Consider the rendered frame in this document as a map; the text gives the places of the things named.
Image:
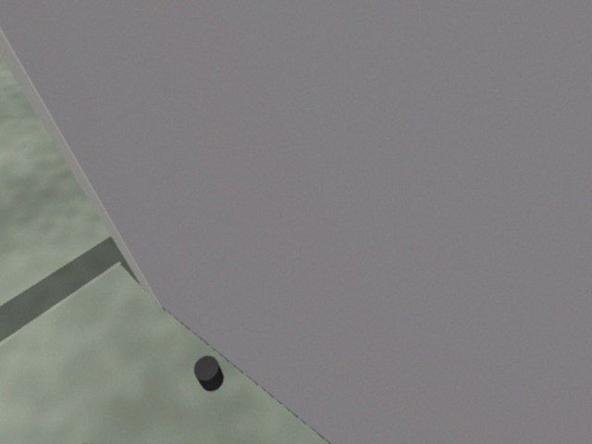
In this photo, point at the can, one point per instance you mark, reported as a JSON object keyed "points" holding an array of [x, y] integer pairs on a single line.
{"points": [[208, 372]]}

